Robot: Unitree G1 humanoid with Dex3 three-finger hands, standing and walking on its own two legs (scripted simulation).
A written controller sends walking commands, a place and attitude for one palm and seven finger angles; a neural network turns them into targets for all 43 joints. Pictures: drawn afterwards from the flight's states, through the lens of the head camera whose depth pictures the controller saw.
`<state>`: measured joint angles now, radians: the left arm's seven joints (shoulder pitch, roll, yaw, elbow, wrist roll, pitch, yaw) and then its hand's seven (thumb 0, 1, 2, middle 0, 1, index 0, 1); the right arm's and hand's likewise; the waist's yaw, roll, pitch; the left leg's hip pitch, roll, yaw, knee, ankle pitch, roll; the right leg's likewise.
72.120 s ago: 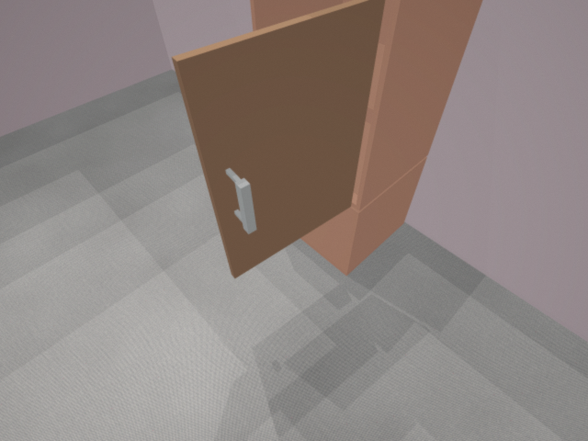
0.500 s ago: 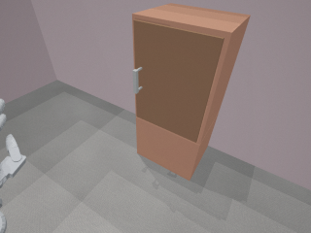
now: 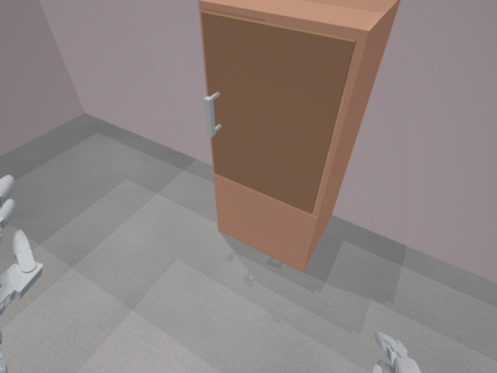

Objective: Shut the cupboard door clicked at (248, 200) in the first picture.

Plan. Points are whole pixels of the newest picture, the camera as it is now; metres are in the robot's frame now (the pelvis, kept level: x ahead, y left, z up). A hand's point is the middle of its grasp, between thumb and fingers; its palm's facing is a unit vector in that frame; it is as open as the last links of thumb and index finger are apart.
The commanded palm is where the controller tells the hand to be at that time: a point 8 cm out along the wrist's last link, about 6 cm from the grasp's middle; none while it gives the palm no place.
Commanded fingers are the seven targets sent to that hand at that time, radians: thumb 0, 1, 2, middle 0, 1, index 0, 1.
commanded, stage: stop stepping back and stand still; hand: left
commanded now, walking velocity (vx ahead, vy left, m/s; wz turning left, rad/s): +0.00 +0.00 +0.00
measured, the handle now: (213, 114) +0.89 +0.17 -0.04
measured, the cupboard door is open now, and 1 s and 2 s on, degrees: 0 0 0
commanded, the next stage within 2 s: let the arm hang, fingers relaxed in 0.14 s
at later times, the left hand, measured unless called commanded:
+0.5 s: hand out of the picture +0.07 +0.20 -0.15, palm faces -0.03 -0.98 -0.20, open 7.4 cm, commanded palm none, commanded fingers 0.00 0.90 0.90 -0.20 -0.30 -0.20 -0.30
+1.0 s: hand out of the picture -0.11 +0.19 -0.17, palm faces +0.05 -0.98 -0.18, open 7.3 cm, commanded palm none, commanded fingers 0.00 0.90 0.90 -0.20 -0.30 -0.20 -0.30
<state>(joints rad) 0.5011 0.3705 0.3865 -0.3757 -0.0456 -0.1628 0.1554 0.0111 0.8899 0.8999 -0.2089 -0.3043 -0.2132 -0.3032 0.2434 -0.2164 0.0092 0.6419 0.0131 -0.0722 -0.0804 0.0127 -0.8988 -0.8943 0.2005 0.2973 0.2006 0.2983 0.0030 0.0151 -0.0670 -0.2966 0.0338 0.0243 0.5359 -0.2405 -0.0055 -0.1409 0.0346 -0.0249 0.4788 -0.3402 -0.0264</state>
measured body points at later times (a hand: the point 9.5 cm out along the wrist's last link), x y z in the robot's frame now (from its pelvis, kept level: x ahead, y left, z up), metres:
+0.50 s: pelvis -0.03 +0.02 +0.00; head -0.03 +0.03 +0.45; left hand +0.07 +0.26 -0.14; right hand +0.08 -0.24 -0.13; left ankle +0.03 +0.12 -0.73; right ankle -0.05 -0.10 -0.73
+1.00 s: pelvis -0.04 +0.03 +0.01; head -0.04 +0.03 +0.45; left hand -0.11 +0.25 -0.15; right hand -0.06 -0.18 -0.16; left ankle +0.03 +0.12 -0.74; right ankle -0.05 -0.10 -0.73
